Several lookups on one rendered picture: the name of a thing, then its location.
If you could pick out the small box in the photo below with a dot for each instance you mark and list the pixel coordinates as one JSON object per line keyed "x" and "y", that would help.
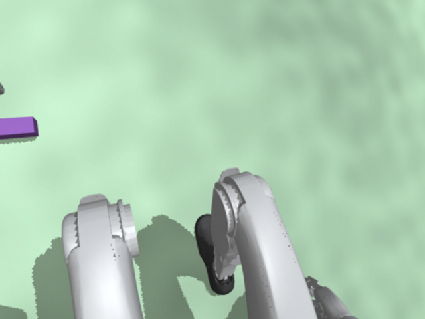
{"x": 21, "y": 127}

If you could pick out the right robot foot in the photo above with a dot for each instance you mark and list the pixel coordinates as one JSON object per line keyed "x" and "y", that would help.
{"x": 206, "y": 250}

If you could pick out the right robot hand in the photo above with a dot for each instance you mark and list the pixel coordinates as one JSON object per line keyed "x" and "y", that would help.
{"x": 327, "y": 305}

